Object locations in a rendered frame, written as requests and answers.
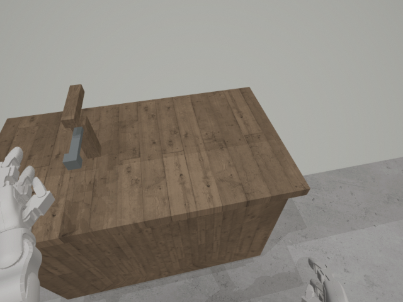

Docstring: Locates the left robot forearm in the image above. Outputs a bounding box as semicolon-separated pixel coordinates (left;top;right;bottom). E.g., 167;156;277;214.
0;228;42;302

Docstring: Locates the tap lever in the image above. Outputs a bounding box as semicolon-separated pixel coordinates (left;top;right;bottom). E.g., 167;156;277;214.
62;126;84;171

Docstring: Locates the counter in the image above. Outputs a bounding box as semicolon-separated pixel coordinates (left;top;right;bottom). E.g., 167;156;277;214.
0;84;310;299

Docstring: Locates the robot left hand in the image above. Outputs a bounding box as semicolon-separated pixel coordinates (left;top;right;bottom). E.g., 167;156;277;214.
0;147;55;233

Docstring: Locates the robot right hand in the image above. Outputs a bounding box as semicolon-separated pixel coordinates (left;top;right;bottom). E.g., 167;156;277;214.
302;257;349;302

